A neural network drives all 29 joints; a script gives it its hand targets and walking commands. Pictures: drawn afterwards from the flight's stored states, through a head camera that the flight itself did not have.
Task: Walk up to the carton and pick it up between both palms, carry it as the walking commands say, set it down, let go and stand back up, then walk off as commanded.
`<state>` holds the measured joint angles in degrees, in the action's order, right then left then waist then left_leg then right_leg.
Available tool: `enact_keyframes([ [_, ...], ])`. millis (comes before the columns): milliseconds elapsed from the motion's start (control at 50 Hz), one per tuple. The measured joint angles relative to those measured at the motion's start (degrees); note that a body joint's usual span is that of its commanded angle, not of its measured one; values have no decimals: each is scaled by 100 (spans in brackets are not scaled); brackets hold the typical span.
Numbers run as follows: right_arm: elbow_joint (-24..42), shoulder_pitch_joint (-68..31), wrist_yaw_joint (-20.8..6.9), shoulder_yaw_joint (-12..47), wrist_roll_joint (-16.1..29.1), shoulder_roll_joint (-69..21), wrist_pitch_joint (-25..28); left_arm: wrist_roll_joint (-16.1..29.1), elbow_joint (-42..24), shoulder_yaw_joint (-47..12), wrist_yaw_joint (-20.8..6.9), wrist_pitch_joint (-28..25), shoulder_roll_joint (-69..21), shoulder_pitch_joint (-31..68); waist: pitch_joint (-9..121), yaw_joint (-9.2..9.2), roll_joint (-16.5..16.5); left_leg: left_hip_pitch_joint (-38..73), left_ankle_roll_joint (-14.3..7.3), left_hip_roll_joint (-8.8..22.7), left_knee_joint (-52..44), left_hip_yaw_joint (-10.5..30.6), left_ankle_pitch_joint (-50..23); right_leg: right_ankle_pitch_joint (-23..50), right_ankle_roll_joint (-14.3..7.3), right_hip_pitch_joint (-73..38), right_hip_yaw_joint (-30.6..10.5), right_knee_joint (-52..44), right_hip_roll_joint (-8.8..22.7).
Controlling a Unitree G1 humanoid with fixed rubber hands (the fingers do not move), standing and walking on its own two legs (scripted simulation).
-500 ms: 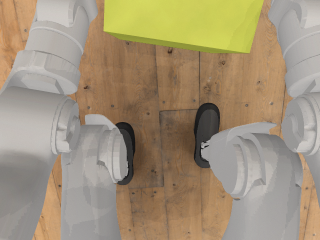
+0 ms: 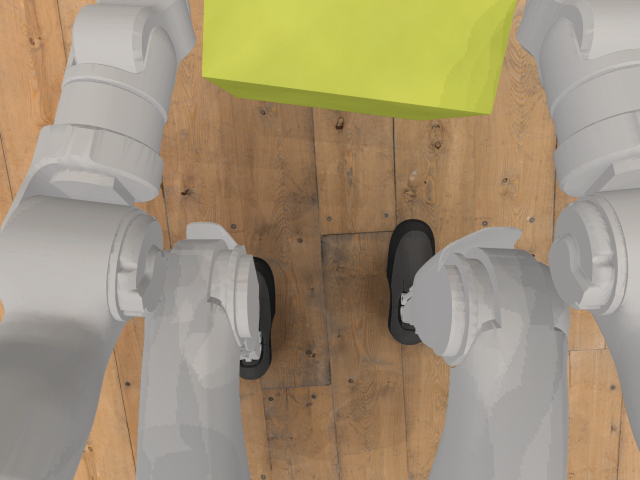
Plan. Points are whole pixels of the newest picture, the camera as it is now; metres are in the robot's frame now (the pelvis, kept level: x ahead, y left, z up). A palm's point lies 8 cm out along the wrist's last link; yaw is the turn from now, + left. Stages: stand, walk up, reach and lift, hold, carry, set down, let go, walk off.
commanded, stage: reach and lift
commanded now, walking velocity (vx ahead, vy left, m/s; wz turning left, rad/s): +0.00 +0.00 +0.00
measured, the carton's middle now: out of the picture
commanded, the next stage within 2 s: none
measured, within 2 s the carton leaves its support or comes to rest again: neither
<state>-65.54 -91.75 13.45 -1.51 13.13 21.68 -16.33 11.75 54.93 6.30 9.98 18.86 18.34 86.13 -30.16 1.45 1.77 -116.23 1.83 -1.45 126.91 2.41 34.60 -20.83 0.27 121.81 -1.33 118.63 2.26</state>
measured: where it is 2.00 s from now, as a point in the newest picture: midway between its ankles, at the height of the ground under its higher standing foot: (329, 320)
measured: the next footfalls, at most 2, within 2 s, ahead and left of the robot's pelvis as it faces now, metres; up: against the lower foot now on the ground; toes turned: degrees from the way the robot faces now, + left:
none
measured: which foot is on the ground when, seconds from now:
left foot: down 0.00-1.00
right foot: down 0.00-1.00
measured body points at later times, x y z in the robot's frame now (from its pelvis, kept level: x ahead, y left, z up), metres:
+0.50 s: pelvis -0.01 +0.00 +0.03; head +0.31 -0.02 +0.34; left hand +0.56 +0.14 -0.05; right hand +0.56 -0.19 -0.06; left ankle +0.12 +0.13 -0.35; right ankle +0.19 -0.13 -0.35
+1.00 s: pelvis -0.01 +0.00 +0.09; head +0.29 -0.02 +0.41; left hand +0.54 +0.14 +0.02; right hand +0.54 -0.19 +0.01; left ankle +0.12 +0.13 -0.35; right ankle +0.19 -0.13 -0.35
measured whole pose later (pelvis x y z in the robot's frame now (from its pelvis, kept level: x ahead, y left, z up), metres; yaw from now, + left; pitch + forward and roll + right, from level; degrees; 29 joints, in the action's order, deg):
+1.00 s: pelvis -0.01 +0.00 +0.09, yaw -1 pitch +16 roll +0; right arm -52.8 -81.1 14.7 -8.0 4.9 15.8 -26.3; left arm 6.4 44.7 13.5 8.2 25.8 14.5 75.3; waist -30.1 1.4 1.7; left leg -93.2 1.8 -1.5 112.1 2.9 34.6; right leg -21.2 0.9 98.8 -1.3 104.4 -0.9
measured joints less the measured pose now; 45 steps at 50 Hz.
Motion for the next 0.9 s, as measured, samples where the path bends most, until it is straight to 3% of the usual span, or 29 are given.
enact_keyframes([
  [900, 1209, 944, 112, -643, -802, -531, -954, -519, -952, 706, -159, 667, -351, -929, 9, 0, 3, 2015, 0, 0, -1279, 45, 1, -38, 58, -2016, 0, -1231, -290],
])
